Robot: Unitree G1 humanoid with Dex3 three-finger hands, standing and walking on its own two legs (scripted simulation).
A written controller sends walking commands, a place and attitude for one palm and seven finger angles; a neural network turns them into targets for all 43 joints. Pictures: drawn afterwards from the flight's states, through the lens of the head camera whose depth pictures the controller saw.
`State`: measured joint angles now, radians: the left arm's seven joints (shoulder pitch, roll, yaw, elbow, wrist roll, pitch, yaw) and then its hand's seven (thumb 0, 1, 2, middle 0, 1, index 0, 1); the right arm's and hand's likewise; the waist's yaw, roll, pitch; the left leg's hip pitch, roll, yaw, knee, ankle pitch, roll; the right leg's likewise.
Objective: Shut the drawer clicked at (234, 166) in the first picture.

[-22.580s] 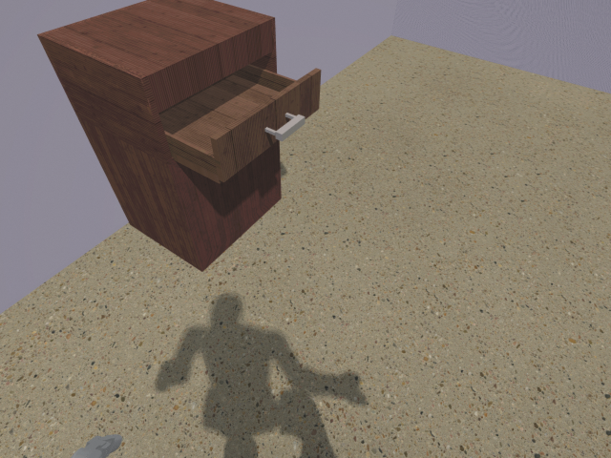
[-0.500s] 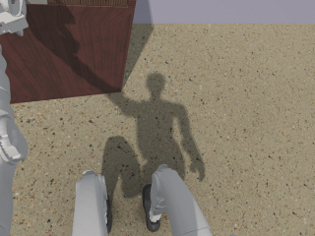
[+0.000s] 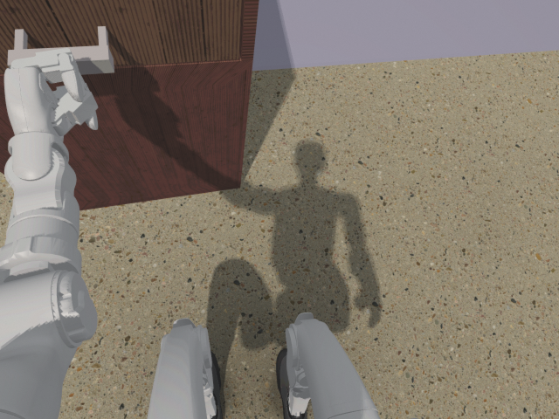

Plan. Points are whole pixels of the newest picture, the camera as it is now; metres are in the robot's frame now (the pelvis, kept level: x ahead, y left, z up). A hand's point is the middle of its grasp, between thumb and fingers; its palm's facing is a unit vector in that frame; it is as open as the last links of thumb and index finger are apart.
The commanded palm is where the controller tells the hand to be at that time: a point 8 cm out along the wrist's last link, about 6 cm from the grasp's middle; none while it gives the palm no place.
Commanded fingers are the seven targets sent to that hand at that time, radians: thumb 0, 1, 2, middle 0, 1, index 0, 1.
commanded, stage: draw the hand back to the body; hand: left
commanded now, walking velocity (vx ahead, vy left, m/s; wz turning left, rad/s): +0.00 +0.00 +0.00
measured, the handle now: (63, 48) +0.61 +0.25 +0.03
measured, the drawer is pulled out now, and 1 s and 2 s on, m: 0.00 0.00 0.00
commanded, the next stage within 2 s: step back with the hand held close in 1.48 s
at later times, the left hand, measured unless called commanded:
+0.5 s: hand (0, 136) +0.41 +0.23 +0.14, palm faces +0.20 -0.98 -0.03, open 3.3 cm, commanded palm +0.37 +0.26 +0.14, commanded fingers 0.00 0.90 0.90 -1.40 -1.60 -1.40 -1.60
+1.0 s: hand out of the picture +0.30 +0.24 +0.25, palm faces +0.34 -0.89 -0.31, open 3.3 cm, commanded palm +0.25 +0.28 +0.27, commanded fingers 0.00 0.90 0.90 -1.40 -1.60 -1.40 -1.60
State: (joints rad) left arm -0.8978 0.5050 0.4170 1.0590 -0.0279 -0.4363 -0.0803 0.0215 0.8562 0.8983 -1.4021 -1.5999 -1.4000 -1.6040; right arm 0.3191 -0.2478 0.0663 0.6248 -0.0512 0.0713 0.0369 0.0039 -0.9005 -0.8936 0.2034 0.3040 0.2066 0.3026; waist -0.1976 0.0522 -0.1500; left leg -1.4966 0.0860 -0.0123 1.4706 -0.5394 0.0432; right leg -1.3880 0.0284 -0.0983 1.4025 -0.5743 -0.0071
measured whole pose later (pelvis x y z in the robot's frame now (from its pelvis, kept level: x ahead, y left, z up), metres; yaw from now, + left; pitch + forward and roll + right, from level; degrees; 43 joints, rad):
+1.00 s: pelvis +0.06 +0.00 +0.16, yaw +4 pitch +1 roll -1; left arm 0.25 0.32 0.14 -0.10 -0.08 -0.04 0.12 0.02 0.89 0.90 -1.40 -1.60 -1.40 -1.60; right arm 0.22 -0.23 0.06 0.53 0.04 0.02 -0.10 0.01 -0.90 -0.89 0.20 0.30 0.21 0.30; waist 0.02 0.06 -0.05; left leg -0.32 0.02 0.06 0.62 -0.32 0.02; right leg -0.24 0.00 -0.04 0.57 -0.35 0.00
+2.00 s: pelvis +0.03 +0.00 +0.17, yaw +2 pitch +0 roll -1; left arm 0.65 0.42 0.34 -0.56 -0.05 -0.18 0.11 0.02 0.88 0.90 -1.40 -1.60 -1.40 -1.60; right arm 0.19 -0.23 -0.02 0.55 0.00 0.01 -0.07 0.01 -0.90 -0.89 0.20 0.30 0.20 0.30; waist 0.00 0.02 0.06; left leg -0.26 0.02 0.10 0.45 -0.19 0.03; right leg -0.21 0.00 0.00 0.42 -0.22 0.01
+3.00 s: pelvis -0.14 -0.02 +0.16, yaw +1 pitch +1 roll -1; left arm 0.58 0.45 0.39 -0.62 -0.06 -0.28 0.13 0.02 0.88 0.90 -1.41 -1.60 -1.41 -1.60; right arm 0.15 -0.16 0.01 0.62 -0.02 -0.10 -0.06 0.01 -0.90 -0.89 0.20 0.30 0.21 0.30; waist 0.01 -0.03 0.04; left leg -0.43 0.01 0.06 0.45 -0.04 0.04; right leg -0.24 0.05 0.03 0.67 -0.47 0.00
